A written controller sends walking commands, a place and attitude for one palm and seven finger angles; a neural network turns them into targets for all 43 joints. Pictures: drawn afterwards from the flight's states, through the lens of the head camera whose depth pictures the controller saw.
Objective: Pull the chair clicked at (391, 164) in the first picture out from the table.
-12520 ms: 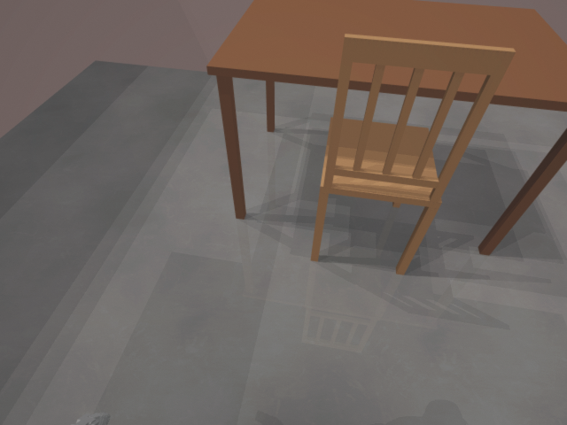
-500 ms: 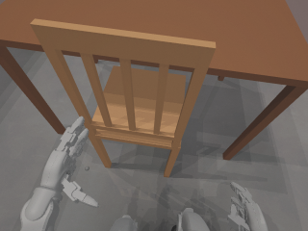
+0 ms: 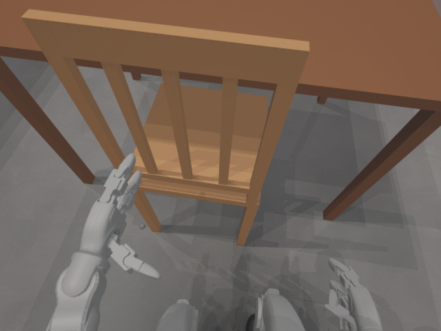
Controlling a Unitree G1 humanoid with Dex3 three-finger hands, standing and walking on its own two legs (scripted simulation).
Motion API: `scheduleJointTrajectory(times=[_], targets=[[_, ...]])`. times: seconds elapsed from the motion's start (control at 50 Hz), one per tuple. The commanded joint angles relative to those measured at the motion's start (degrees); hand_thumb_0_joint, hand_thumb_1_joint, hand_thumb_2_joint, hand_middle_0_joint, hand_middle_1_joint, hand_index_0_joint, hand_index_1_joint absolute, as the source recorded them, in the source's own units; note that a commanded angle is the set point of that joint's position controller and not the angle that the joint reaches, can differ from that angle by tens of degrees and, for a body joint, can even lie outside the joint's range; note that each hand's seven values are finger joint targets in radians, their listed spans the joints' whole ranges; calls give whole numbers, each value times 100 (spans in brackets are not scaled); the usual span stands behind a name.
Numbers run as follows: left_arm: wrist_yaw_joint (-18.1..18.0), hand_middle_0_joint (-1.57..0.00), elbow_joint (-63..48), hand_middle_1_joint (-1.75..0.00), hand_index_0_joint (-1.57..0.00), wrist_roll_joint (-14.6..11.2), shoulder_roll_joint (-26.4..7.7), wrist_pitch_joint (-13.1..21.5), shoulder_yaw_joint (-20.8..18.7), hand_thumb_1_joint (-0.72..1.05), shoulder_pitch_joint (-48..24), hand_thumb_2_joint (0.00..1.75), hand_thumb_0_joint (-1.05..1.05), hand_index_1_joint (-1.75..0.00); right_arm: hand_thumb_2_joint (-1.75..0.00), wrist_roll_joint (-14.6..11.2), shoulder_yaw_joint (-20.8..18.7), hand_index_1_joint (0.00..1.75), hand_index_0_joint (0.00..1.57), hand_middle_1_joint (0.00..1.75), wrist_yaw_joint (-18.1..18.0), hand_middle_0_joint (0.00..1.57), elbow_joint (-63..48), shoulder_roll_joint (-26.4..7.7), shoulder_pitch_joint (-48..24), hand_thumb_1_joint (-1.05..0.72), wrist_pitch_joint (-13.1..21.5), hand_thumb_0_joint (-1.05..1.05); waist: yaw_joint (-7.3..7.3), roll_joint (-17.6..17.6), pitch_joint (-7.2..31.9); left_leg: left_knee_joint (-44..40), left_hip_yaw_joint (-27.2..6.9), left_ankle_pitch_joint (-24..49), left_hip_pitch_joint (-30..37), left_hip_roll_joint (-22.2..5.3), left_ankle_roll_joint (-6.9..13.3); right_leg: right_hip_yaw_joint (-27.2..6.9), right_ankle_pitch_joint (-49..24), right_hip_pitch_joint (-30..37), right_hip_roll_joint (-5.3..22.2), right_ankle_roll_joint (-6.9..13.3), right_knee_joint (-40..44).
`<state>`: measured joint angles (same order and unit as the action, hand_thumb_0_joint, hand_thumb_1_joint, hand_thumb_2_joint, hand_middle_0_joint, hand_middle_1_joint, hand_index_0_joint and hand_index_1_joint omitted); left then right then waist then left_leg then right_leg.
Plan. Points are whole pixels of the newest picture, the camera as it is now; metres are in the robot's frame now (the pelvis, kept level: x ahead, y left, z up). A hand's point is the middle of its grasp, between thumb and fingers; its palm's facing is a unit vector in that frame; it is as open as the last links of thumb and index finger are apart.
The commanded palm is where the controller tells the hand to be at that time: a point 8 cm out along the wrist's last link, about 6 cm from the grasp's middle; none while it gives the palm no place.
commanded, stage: aim the fingers beside a spindle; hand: left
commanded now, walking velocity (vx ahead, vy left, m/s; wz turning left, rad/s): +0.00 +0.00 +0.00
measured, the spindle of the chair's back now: (181, 136) +0.47 +0.10 +0.03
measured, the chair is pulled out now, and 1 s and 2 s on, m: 0.00 0.00 0.00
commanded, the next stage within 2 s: push the fingers through the gap in 1.14 s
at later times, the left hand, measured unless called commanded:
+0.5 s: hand (169, 214) +0.31 +0.11 +0.01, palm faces -0.17 -0.98 -0.01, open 16.9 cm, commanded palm +0.30 +0.16 +0.01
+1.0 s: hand (172, 213) +0.32 +0.10 +0.00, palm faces -0.16 -0.99 -0.03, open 17.0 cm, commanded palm +0.30 +0.16 +0.01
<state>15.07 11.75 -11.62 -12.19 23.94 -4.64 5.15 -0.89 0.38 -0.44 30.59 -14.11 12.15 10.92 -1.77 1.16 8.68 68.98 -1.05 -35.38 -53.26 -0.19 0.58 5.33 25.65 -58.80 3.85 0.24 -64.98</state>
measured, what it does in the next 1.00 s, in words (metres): stands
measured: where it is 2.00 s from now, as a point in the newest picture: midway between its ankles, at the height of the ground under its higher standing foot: outside the picture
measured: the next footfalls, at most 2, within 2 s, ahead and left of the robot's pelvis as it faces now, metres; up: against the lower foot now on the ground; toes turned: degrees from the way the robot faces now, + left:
none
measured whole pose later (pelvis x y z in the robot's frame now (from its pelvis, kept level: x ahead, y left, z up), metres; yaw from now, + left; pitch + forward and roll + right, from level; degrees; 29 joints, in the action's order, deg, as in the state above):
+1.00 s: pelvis -0.01 +0.00 -0.02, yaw +0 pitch +22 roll -1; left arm 8.1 19.5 -7.5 -9.3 25.3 -0.4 -5.2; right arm -0.5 0.0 1.0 30.5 -13.8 11.8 5.1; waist -2.5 1.0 9.1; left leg 72.9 -0.5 -36.1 -58.9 0.0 0.4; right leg 4.5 26.4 -65.2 4.1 0.6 -69.4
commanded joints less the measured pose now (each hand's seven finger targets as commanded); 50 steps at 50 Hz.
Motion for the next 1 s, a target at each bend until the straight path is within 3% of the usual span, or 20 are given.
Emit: scheduleJointTrajectory(times=[0.0, 0.06, 0.12, 0.18, 0.22, 0.26, 0.32, 0.36, 0.38, 0.46, 0.52, 0.56, 0.64, 0.74, 0.82, 0.98], targets=[[-73, -6, -991, -8, -6, -34, -557, 390, -274, -50, -1006, 30, 0, -8, -90, -23, -309, 30, 20, 30, -73, 20, -735, -794, 26, -90, 202, 0, -124, -41, 1769, -991, -23, 1976, 208, 93, 3, -338, -1155, 1895, -176, 115, 674], [-126, -6, -826, -8, -6, 7, -607, 386, -337, -50, -1177, 30, 0, -8, -90, -17, -314, 30, 20, 30, -79, 20, -724, -807, 21, -90, 152, 0, -117, -125, 1834, -921, -7, 1935, 93, 97, 20, -369, -1139, 1898, -175, 116, 633], [-175, -6, -894, -8, -6, 22, -559, 429, -297, -50, -1421, 30, 0, -8, -90, -8, -315, 30, 20, 30, -65, 20, -711, -792, 38, -90, 128, 0, -96, 37, 1988, -916, -18, 2050, 190, 98, 4, -363, -1266, 1899, -169, 132, 563], [-227, -6, -942, -8, -6, 74, -327, 436, -24, -50, -1315, 30, 0, -8, -90, 4, -324, 30, 20, 30, -20, 20, -748, -766, 52, -90, 105, 0, -104, 151, 2133, -908, -47, 2354, 354, 77, -8, -303, -1498, 1827, -159, 139, 474], [-285, -6, -866, -8, -6, 94, -221, 420, 82, -50, -1344, 30, 0, -8, -90, 3, -347, 30, 20, 30, -4, 20, -719, -766, 92, -90, 73, 0, -163, -61, 2087, -852, -45, 2343, 298, 68, -7, -303, -1547, 1795, -159, 125, 463], [-367, -6, -703, -8, -6, 165, -310, 406, -6, -50, -1230, 30, 0, -8, -90, 10, -350, 30, 20, 30, 10, 20, -731, -786, 90, -90, 24, 0, -127, -112, 2058, -835, -41, 2255, 155, 73, -2, -303, -1477, 1773, -163, 133, 420], [-490, -6, -541, -8, -6, 251, -222, 427, 63, -50, -1634, 30, 0, -8, -90, 22, -343, 30, 20, 30, 21, 20, -696, -792, 82, -90, -57, 0, -175, -167, 1902, -811, -34, 1971, 0, 88, -5, -309, -1210, 1590, -159, 131, 395], [-570, -6, -720, -8, -6, 286, -241, 491, 77, -50, -1795, 30, 0, -8, -90, 36, -357, 30, 20, 30, 31, 20, -730, -773, 72, -90, -71, 0, -159, -90, 2107, -752, -24, 2090, 50, 95, 11, -342, -1348, 1655, -151, 142, 349], [-603, -6, -819, -8, -6, 291, -331, 533, -35, -50, -1735, 30, 0, -8, -90, 51, -360, 30, 20, 30, 38, 20, -737, -758, 94, -90, -85, 0, -81, -41, 2320, -762, -13, 2161, 86, 105, 1, -357, -1426, 1802, -141, 148, 321], [-681, -6, -588, -8, -6, 341, -104, 550, 199, -50, -1645, 30, 0, -8, -90, 49, -347, 30, 20, 30, 76, 20, -722, -739, 79, -90, -141, 0, -166, -122, 2138, -714, -30, 2177, -2, 93, 3, -338, -1446, 1655, -154, 151, 295], [-735, -6, -417, -8, -6, 421, 104, 557, 425, -50, -2047, 30, 0, -8, -90, 59, -345, 30, 20, 30, 81, 20, -663, -743, 67, -90, -189, 0, -248, -126, 2030, -667, -39, 1894, -96, 99, 8, -332, -1155, 1417, -148, 142, 269], [-780, -6, -464, -8, -6, 437, -153, 581, 192, -50, -2054, 30, 0, -8, -90, 56, -352, 30, 20, 30, 77, 20, -686, -778, 67, -90, -215, 0, -152, -83, 2153, -683, -41, 1867, -83, 108, 9, -357, -1091, 1475, -153, 163, 261], [-831, -6, -615, -8, -6, 427, -38, 538, 278, -50, -1829, 30, 0, -8, -90, 53, -353, 30, 20, 30, 100, 20, -768, -728, 60, -90, -292, 0, -110, -99, 2368, -704, -18, 2113, 59, 107, 5, -352, -1367, 1650, -145, 152, 248], [-882, -6, -430, -8, -6, 454, -63, 556, 266, -50, -2218, 30, 0, -8, -90, 49, -328, 30, 20, 30, 70, 20, -716, -745, 44, -90, -343, 0, -230, -274, 2092, -674, -20, 1677, -174, 113, 32, -384, -993, 1488, -151, 123, 320], [-819, -6, -477, -8, -6, 410, -97, 597, 200, -50, -2035, 30, 0, -8, -90, 46, -334, 30, 20, 30, 67, 20, -742, -733, 46, -90, -330, 0, -147, -191, 2302, -683, 3, 1809, -104, 126, 34, -421, -1157, 1684, -144, 137, 322], [-697, -6, -415, -8, -6, 363, -130, 562, 206, -50, -2118, 30, 0, -8, -90, 24, -329, 30, 20, 30, 59, 20, -716, -764, 71, -90, -332, 0, -207, -97, 2121, -675, -20, 1798, -119, 119, 28, -399, -1120, 1531, -150, 141, 325]])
